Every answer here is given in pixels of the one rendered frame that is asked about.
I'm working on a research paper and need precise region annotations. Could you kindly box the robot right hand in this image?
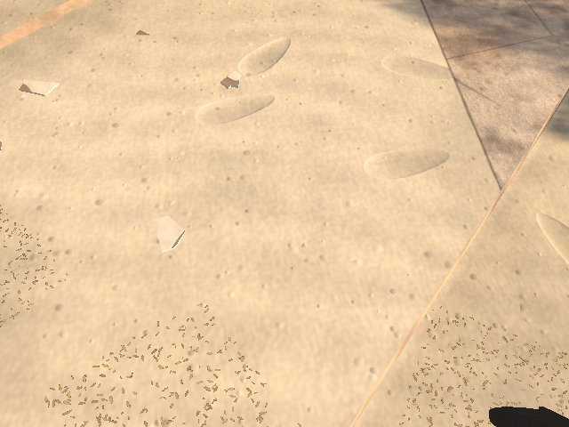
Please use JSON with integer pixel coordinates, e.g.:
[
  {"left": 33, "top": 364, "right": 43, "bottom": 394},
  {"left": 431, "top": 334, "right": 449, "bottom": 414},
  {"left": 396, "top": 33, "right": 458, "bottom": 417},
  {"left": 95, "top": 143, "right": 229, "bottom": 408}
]
[{"left": 489, "top": 407, "right": 569, "bottom": 427}]

